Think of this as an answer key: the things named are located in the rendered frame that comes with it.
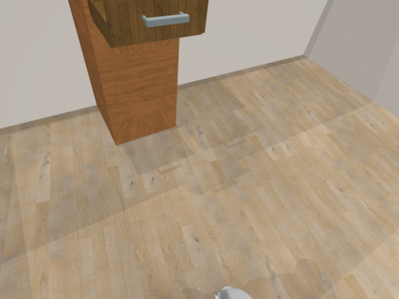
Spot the drawer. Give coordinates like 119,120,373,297
87,0,209,48

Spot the cabinet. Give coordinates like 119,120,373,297
68,0,180,146

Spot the handle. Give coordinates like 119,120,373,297
142,11,190,27

